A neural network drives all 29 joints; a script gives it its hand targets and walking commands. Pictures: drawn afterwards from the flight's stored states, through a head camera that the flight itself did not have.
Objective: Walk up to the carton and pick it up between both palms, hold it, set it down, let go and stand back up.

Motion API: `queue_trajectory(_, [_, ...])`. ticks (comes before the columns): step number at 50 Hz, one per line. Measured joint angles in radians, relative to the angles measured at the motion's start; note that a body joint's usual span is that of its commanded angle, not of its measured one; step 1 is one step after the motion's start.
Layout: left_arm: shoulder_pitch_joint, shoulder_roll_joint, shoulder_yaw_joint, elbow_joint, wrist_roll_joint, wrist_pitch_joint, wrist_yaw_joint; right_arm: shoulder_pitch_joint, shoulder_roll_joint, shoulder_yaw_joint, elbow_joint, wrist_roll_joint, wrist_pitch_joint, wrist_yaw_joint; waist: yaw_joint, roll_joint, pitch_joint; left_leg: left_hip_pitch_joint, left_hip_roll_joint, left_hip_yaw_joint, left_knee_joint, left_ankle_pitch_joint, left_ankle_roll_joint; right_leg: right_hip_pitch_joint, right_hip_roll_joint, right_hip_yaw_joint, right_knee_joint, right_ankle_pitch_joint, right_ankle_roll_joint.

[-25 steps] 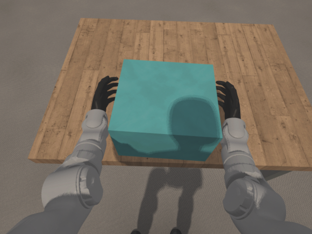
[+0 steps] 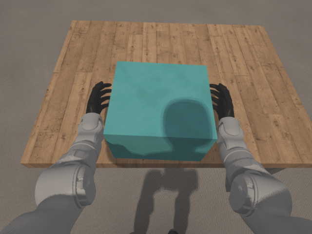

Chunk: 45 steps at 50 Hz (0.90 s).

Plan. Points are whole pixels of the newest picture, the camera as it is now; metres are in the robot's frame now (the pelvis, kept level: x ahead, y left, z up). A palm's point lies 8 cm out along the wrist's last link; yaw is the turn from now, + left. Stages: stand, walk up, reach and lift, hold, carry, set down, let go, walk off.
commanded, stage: set down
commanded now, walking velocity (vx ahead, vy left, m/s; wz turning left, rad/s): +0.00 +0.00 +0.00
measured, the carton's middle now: (159, 112) +0.44 +0.00 +0.00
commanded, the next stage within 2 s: none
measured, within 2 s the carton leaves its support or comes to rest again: neither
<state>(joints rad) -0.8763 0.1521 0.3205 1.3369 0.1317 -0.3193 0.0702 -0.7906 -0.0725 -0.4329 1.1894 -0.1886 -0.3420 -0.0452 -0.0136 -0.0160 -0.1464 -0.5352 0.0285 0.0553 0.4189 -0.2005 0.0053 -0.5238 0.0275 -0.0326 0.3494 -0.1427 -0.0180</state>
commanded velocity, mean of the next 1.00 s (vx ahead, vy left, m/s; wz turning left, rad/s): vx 0.00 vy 0.00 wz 0.00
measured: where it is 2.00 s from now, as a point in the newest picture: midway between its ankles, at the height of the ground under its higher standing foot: outside the picture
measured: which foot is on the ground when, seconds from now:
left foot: down 0.00-1.00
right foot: down 0.00-1.00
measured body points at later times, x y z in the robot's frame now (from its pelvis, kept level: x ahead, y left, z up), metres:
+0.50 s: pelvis -0.03 -0.01 -0.04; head +0.09 +0.01 +0.39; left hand +0.45 +0.23 +0.01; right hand +0.45 -0.24 +0.02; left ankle -0.02 +0.11 -0.74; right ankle -0.01 -0.11 -0.74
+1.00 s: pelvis -0.04 -0.02 -0.03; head +0.03 +0.00 +0.42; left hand +0.45 +0.21 +0.12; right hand +0.44 -0.25 +0.12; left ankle -0.02 +0.11 -0.74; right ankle -0.01 -0.11 -0.74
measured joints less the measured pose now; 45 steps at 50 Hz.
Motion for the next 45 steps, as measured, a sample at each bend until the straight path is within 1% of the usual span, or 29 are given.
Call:
queue_trajectory(2, [-0.028,0.023,-0.090,0.065,-0.106,-0.020,0.019,-0.024,-0.034,0.123,0.059,0.114,0.009,-0.013,-0.003,0.005,-0.038,-0.057,0.008,0.001,0.045,-0.018,-0.001,-0.051,0.006,0.001,0.029,-0.008,-0.001])
queue_trajectory(4, [-0.070,0.042,-0.176,0.139,-0.202,-0.044,0.026,-0.057,-0.062,0.228,0.112,0.214,0.017,-0.020,-0.006,0.011,-0.073,-0.116,0.014,-0.002,0.094,-0.038,-0.002,-0.106,0.011,-0.002,0.069,-0.023,-0.001])
queue_trajectory(6, [-0.115,0.057,-0.248,0.201,-0.280,-0.063,0.025,-0.091,-0.085,0.308,0.154,0.298,0.023,-0.024,-0.008,0.015,-0.102,-0.172,0.019,-0.005,0.144,-0.058,-0.003,-0.160,0.013,-0.005,0.115,-0.041,-0.001])
queue_trajectory(8, [-0.158,0.071,-0.306,0.246,-0.341,-0.074,0.021,-0.125,-0.109,0.368,0.184,0.370,0.024,-0.024,-0.007,0.018,-0.121,-0.219,0.023,-0.008,0.191,-0.076,-0.004,-0.206,0.015,-0.008,0.161,-0.059,-0.002])
queue_trajectory(11, [-0.207,0.093,-0.370,0.288,-0.400,-0.073,0.006,-0.176,-0.154,0.440,0.229,0.461,0.020,-0.018,-0.001,0.022,-0.128,-0.269,0.027,-0.012,0.250,-0.100,-0.005,-0.256,0.017,-0.011,0.220,-0.083,-0.002])
queue_trajectory(13, [-0.222,0.109,-0.403,0.292,-0.427,-0.068,-0.005,-0.201,-0.187,0.482,0.255,0.516,0.014,-0.008,0.004,0.022,-0.127,-0.293,0.029,-0.014,0.278,-0.110,-0.005,-0.281,0.017,-0.013,0.250,-0.094,-0.002])
queue_trajectory(16, [-0.221,0.133,-0.446,0.270,-0.461,-0.060,-0.018,-0.219,-0.237,0.535,0.271,0.588,0.009,0.012,0.013,0.022,-0.129,-0.329,0.029,-0.017,0.306,-0.116,-0.006,-0.318,0.016,-0.017,0.282,-0.104,-0.003])
queue_trajectory(20, [-0.200,0.166,-0.489,0.219,-0.506,-0.041,-0.032,-0.217,-0.293,0.588,0.246,0.659,0.021,0.043,0.022,0.019,-0.136,-0.376,0.027,-0.019,0.324,-0.113,-0.005,-0.368,0.014,-0.019,0.308,-0.105,-0.005])
queue_trajectory(24, [-0.174,0.196,-0.514,0.147,-0.540,-0.010,-0.042,-0.206,-0.323,0.603,0.190,0.691,0.045,0.065,0.023,0.016,-0.143,-0.422,0.026,-0.022,0.333,-0.103,-0.007,-0.416,0.012,-0.023,0.325,-0.101,-0.009])
queue_trajectory(28, [-0.161,0.213,-0.515,0.057,-0.553,0.027,-0.045,-0.191,-0.328,0.593,0.108,0.695,0.077,0.071,0.021,0.016,-0.144,-0.454,0.027,-0.026,0.343,-0.096,-0.009,-0.449,0.012,-0.027,0.337,-0.096,-0.013])
queue_trajectory(34, [-0.188,0.215,-0.493,-0.015,-0.551,0.106,-0.050,-0.193,-0.307,0.558,0.023,0.663,0.145,0.056,0.012,0.009,-0.138,-0.453,0.026,-0.028,0.343,-0.086,-0.013,-0.452,0.011,-0.029,0.347,-0.092,-0.018])
queue_trajectory(38, [-0.198,0.216,-0.460,-0.067,-0.523,0.169,-0.047,-0.199,-0.295,0.535,-0.015,0.646,0.191,0.036,0.004,0.005,-0.127,-0.411,0.027,-0.029,0.326,-0.078,-0.016,-0.411,0.012,-0.030,0.332,-0.085,-0.021])
queue_trajectory(41, [-0.215,0.221,-0.460,-0.072,-0.502,0.213,-0.041,-0.226,-0.296,0.503,0.016,0.621,0.222,0.031,-0.006,0.017,-0.126,-0.376,0.027,-0.039,0.306,-0.069,-0.019,-0.368,0.014,-0.039,0.303,-0.076,-0.024])
queue_trajectory(45, [-0.266,0.230,-0.476,-0.029,-0.514,0.249,-0.038,-0.259,-0.326,0.497,0.049,0.624,0.264,0.036,-0.012,0.020,-0.115,-0.321,0.024,-0.042,0.278,-0.058,-0.017,-0.311,0.012,-0.042,0.275,-0.065,-0.024])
